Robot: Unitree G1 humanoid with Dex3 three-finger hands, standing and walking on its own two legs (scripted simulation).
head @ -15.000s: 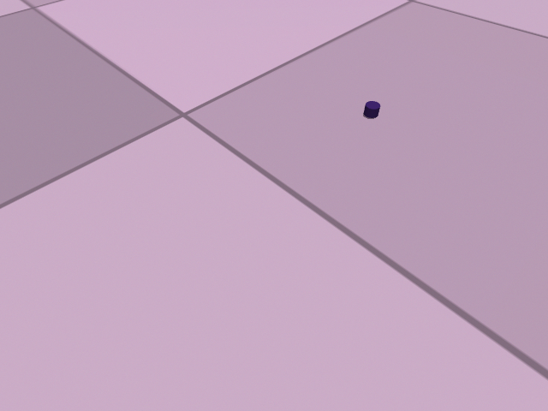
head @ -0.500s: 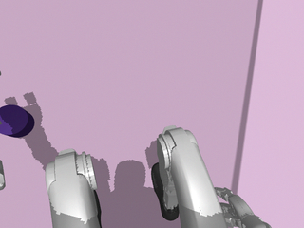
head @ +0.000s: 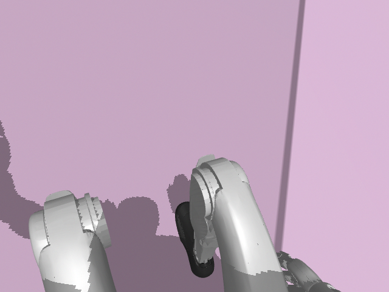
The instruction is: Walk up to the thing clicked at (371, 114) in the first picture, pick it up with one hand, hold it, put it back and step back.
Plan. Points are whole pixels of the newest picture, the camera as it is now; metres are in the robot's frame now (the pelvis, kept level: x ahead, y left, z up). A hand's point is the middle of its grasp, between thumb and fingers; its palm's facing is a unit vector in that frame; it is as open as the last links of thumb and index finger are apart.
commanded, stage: rest palm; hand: left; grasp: from above
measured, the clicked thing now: out of the picture +0.43 +0.35 -0.26
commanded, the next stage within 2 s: close in 0.38 s
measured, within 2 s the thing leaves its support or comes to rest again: neither
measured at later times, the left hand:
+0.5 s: hand out of the picture +0.42 +0.35 -0.22, palm faces -0.45 -0.17 -0.88, open 14.2 cm
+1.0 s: hand out of the picture +0.42 +0.35 -0.24, palm faces -0.44 -0.15 -0.89, open 12.8 cm
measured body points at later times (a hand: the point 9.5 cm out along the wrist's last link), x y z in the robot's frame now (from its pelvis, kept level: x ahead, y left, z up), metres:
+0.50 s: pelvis +0.00 +0.00 +0.00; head +0.26 +0.12 +0.35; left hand +0.44 +0.35 -0.17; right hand +0.06 -0.27 -0.07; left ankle +0.07 +0.13 -0.26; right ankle +0.12 -0.13 -0.26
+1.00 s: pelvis +0.00 +0.01 -0.01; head +0.26 +0.13 +0.34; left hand +0.44 +0.35 -0.19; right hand +0.07 -0.26 -0.07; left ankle +0.07 +0.13 -0.26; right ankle +0.12 -0.13 -0.26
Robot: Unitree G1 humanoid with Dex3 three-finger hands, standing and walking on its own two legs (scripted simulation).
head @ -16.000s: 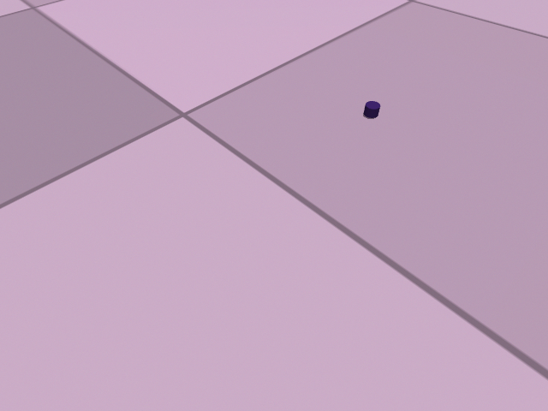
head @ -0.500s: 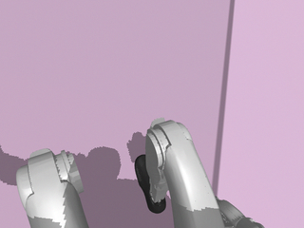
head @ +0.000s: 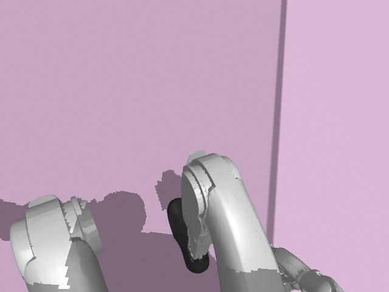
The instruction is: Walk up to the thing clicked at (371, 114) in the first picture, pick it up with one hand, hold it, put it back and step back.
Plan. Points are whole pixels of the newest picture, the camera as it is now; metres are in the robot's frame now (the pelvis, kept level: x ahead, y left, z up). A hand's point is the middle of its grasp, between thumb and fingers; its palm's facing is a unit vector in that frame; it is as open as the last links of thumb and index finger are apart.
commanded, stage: close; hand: left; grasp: from above
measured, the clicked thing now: out of the picture +0.41 +0.36 -0.26
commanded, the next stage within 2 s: settle in 1.36 s
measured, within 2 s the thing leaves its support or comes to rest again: leaves its support in 1.84 s
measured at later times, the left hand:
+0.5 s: hand out of the picture +0.40 +0.35 -0.23, palm faces -0.43 -0.15 -0.89, open 11.4 cm
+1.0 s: hand out of the picture +0.40 +0.35 -0.23, palm faces -0.43 -0.16 -0.89, open 11.0 cm
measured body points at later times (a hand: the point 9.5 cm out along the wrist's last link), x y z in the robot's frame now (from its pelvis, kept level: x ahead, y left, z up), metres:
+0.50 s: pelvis +0.00 +0.00 +0.00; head +0.24 +0.14 +0.35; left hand +0.42 +0.35 -0.18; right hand +0.08 -0.27 -0.06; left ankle +0.06 +0.12 -0.25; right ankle +0.12 -0.14 -0.25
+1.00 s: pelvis +0.00 +0.00 +0.00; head +0.25 +0.13 +0.35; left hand +0.42 +0.36 -0.18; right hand +0.08 -0.26 -0.06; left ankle +0.06 +0.12 -0.25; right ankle +0.12 -0.14 -0.25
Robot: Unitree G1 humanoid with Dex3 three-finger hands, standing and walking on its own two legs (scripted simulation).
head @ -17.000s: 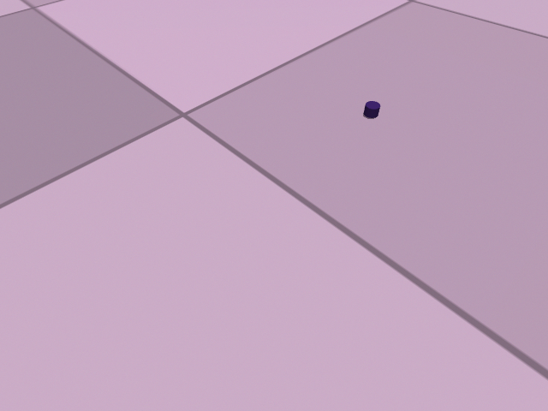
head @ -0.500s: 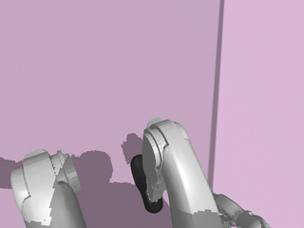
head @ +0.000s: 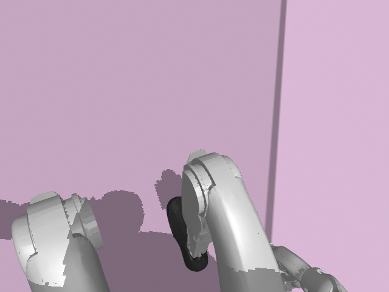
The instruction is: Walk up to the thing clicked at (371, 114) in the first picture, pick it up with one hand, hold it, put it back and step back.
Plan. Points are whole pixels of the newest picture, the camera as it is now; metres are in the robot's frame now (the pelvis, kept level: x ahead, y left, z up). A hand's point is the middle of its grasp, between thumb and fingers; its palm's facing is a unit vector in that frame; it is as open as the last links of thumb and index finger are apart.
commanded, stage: close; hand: left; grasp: from above
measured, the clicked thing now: out of the picture +0.41 +0.36 -0.26
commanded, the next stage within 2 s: settle in 0.36 s
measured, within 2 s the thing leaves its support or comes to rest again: leaves its support in 0.84 s
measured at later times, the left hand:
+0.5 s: hand out of the picture +0.40 +0.35 -0.23, palm faces -0.43 -0.16 -0.89, open 11.0 cm
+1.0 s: hand out of the picture +0.41 +0.37 -0.19, palm faces -0.37 -0.15 -0.92, open 10.8 cm
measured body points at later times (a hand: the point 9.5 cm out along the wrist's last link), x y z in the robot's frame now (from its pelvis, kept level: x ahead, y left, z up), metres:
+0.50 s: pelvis +0.00 +0.00 +0.00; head +0.25 +0.13 +0.35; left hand +0.42 +0.36 -0.18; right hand +0.09 -0.27 -0.06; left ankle +0.06 +0.12 -0.26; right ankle +0.12 -0.14 -0.26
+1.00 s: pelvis +0.01 +0.00 +0.01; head +0.24 +0.13 +0.37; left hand +0.42 +0.37 -0.14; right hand +0.10 -0.26 -0.06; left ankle +0.06 +0.12 -0.26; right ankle +0.12 -0.14 -0.26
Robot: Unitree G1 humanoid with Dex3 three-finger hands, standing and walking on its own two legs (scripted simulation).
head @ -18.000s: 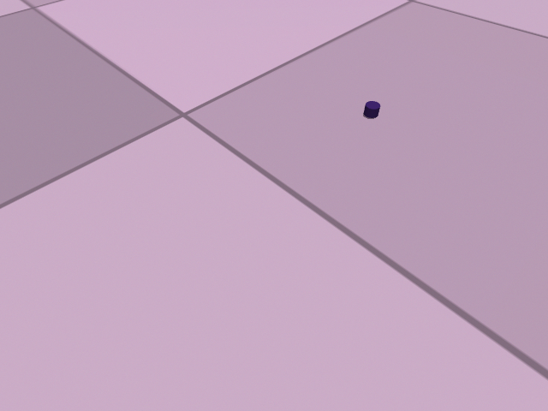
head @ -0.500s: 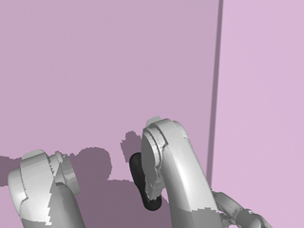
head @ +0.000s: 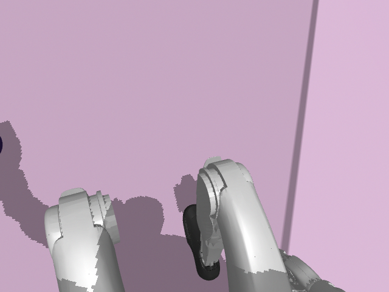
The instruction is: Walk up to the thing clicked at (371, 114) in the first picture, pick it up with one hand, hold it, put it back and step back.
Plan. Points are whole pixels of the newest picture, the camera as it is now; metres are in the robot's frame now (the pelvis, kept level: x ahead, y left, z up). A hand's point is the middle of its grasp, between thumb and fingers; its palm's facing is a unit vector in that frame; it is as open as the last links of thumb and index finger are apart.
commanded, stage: settle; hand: left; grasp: from above
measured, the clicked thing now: out of the picture +0.43 +0.37 -0.23
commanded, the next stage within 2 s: lift in 0.38 s
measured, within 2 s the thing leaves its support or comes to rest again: neither
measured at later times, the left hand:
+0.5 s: hand out of the picture +0.40 +0.35 -0.13, palm faces -0.44 -0.11 -0.89, open 10.8 cm
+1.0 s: hand out of the picture +0.36 +0.35 -0.03, palm faces -0.45 -0.12 -0.88, open 10.8 cm
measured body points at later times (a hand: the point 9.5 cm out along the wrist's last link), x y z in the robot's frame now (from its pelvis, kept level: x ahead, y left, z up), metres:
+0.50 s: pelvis -0.01 -0.01 +0.03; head +0.22 +0.08 +0.41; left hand +0.42 +0.35 -0.08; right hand +0.09 -0.29 -0.07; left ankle +0.06 +0.12 -0.27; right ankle +0.11 -0.14 -0.27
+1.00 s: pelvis -0.01 -0.01 +0.10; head +0.18 +0.07 +0.49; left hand +0.38 +0.35 +0.02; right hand +0.11 -0.28 -0.02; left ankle +0.06 +0.12 -0.27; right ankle +0.11 -0.14 -0.27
